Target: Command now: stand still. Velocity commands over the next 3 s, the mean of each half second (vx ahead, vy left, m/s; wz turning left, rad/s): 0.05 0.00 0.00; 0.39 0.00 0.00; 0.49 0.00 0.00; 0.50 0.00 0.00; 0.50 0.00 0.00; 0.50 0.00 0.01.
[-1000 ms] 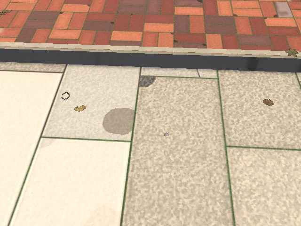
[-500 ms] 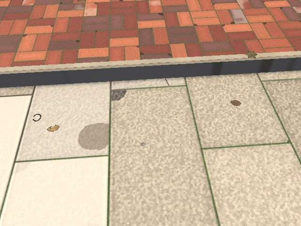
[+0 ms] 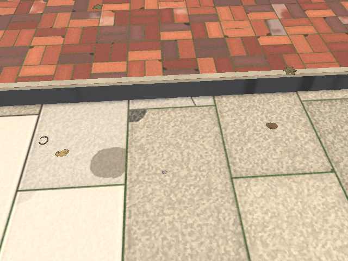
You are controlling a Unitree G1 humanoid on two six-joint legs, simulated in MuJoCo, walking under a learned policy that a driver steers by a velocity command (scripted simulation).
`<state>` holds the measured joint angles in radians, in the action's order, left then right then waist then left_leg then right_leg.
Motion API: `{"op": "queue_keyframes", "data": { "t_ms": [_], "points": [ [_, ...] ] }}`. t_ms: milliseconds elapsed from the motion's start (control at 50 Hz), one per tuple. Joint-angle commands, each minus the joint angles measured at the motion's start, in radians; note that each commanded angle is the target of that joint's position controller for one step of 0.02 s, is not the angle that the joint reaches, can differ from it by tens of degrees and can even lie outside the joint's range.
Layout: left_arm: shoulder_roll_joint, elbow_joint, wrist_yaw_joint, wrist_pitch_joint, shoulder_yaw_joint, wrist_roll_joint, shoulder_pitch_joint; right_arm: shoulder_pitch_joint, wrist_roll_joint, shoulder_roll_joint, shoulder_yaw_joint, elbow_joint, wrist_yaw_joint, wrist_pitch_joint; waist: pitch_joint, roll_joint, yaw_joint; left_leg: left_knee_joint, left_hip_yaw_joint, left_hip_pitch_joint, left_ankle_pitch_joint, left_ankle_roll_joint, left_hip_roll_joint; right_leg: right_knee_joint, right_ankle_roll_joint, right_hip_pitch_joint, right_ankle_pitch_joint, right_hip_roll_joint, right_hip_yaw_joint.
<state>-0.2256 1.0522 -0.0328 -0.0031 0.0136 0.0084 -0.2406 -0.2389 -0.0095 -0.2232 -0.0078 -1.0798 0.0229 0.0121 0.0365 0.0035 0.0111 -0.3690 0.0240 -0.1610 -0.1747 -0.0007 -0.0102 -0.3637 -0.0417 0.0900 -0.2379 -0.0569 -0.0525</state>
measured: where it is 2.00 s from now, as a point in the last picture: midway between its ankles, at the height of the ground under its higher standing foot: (171, 191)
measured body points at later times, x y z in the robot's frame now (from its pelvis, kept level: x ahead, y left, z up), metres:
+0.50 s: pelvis +0.02 +0.01 -0.01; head +0.02 +0.01 +0.44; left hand -0.01 +0.25 -0.16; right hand +0.02 -0.23 -0.16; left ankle +0.01 +0.11 -0.73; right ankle -0.03 -0.10 -0.74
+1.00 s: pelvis +0.22 +0.05 -0.01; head +0.26 +0.06 +0.43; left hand +0.40 +0.27 -0.15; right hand +0.10 -0.15 -0.15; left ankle +0.06 +0.12 -0.75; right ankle +0.38 -0.04 -0.71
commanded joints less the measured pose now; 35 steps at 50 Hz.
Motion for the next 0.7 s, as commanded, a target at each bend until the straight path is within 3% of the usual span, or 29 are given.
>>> {"op": "queue_keyframes", "data": {
  "t_ms": [20, 340, 360, 400, 440, 460, 480, 500, 560, 600, 620, 640, 660, 680, 700],
  "points": [
    [-0.096, -0.007, -0.004, -0.008, -0.013, 0.000, -0.029, -0.027, 0.000, -0.092, -0.011, 0.003, 0.005, -0.007, 0.014, -0.009, 0.000, 0.035, 0.082, 0.042, 0.096, 0.030, 0.087, 0.082, -0.022, 0.093, 0.110, 0.126, -0.106],
    [-0.050, 0.063, -0.011, -0.008, -0.004, 0.000, -0.091, -0.056, 0.001, -0.049, 0.002, -0.063, 0.014, -0.007, 0.027, -0.003, -0.005, 0.024, 0.080, 0.022, 0.102, 0.033, 0.087, 0.062, -0.020, 0.090, 0.135, 0.122, -0.091],
    [-0.046, 0.068, -0.011, -0.008, -0.004, 0.002, -0.102, -0.063, -0.001, -0.043, 0.004, -0.067, 0.014, -0.007, 0.007, -0.006, -0.007, 0.025, 0.074, 0.028, 0.029, 0.035, 0.077, 0.075, -0.023, 0.084, 0.045, 0.114, -0.091],
    [-0.082, 0.068, -0.010, 0.001, -0.022, 0.004, -0.114, -0.059, -0.005, -0.055, -0.005, -0.057, 0.012, -0.001, 0.030, -0.040, -0.013, -0.045, 0.034, -0.023, -0.216, 0.052, 0.021, 0.082, -0.056, 0.116, -0.260, 0.099, -0.114],
    [-0.106, 0.065, -0.006, 0.010, -0.039, 0.006, -0.156, -0.022, -0.018, -0.046, -0.008, -0.028, 0.001, 0.000, 0.114, -0.091, -0.041, -0.155, 0.003, -0.185, -0.377, 0.067, -0.024, 0.140, -0.116, 0.141, -0.547, 0.156, -0.230],
    [-0.117, 0.073, -0.006, 0.010, -0.047, 0.006, -0.196, 0.002, -0.025, -0.017, -0.003, -0.007, -0.005, -0.006, 0.143, -0.135, -0.057, -0.241, -0.037, -0.257, -0.347, 0.065, -0.038, 0.190, -0.155, 0.122, -0.623, 0.223, -0.325],
    [-0.121, 0.077, -0.006, 0.007, -0.054, 0.008, -0.210, 0.019, -0.035, -0.001, 0.001, 0.012, -0.010, -0.017, 0.172, -0.156, -0.061, -0.310, -0.067, -0.300, -0.278, 0.064, -0.014, 0.221, -0.191, 0.115, -0.623, 0.291, -0.399],
    [-0.115, 0.074, -0.004, 0.001, -0.058, 0.011, -0.211, 0.038, -0.034, -0.009, -0.002, 0.031, -0.014, -0.029, 0.180, -0.145, -0.062, -0.352, -0.060, -0.330, -0.253, 0.067, 0.012, 0.238, -0.212, 0.113, -0.573, 0.322, -0.429],
    [-0.123, 0.058, 0.003, -0.022, -0.070, 0.015, -0.178, 0.018, -0.020, -0.026, -0.013, 0.060, -0.029, -0.063, 0.157, -0.123, -0.026, -0.283, -0.063, -0.287, -0.260, 0.082, 0.034, 0.194, -0.203, 0.097, -0.394, 0.307, -0.355],
    [-0.106, 0.033, 0.008, -0.030, -0.071, 0.001, -0.104, -0.135, -0.003, -0.005, -0.020, 0.013, -0.029, -0.078, 0.125, -0.091, 0.059, -0.092, -0.111, 0.027, -0.140, 0.088, -0.022, 0.096, -0.150, 0.260, -0.300, 0.218, -0.224],
    [-0.078, 0.014, 0.010, -0.040, -0.064, 0.005, -0.075, -0.250, -0.005, -0.030, -0.033, -0.025, -0.023, -0.083, 0.096, -0.021, 0.101, -0.029, -0.040, 0.220, -0.143, 0.091, 0.002, -0.035, -0.119, 0.381, -0.233, 0.159, -0.148],
    [-0.002, -0.025, 0.021, -0.054, -0.042, -0.001, -0.041, -0.388, -0.017, -0.131, -0.060, -0.045, -0.013, -0.091, 0.037, 0.225, 0.153, 0.165, 0.344, 0.360, -0.408, 0.147, 0.235, -0.377, -0.063, 0.534, -0.197, 0.020, 0.030],
    [-0.045, -0.053, 0.028, -0.060, -0.053, 0.024, -0.029, -0.470, -0.005, -0.182, -0.075, -0.080, -0.016, -0.079, 0.039, 0.272, 0.137, 0.244, 0.612, 0.353, -0.488, 0.213, 0.382, -0.606, -0.055, 0.647, -0.309, -0.012, 0.074],
    [-0.070, -0.048, 0.036, -0.060, -0.060, 0.041, -0.017, -0.360, -0.010, -0.119, -0.059, -0.048, -0.017, -0.075, 0.112, 0.106, 0.071, 0.233, 0.556, 0.257, -0.494, 0.214, 0.372, -0.728, -0.067, 0.669, -0.239, 0.061, 0.026],
    [-0.037, -0.040, 0.046, -0.066, -0.053, 0.034, -0.021, -0.270, -0.011, -0.093, -0.051, -0.011, -0.021, -0.082, 0.139, 0.046, 0.036, 0.238, 0.467, 0.185, -0.408, 0.204, 0.334, -0.752, -0.067, 0.656, -0.139, 0.095, 0.012]
  ]
}}
Next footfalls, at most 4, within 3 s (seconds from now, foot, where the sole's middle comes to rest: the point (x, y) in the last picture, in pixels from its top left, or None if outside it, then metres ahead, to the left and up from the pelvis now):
1.08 right None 0.45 -0.01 -0.78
1.62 left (146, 206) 0.76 0.15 -0.78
2.18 right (184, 150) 1.06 -0.03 -0.78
2.72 left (150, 114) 1.31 0.15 -0.78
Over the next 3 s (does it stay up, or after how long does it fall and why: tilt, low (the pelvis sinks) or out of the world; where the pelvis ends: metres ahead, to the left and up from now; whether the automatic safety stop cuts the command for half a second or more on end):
stays up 1.31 0.08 -0.01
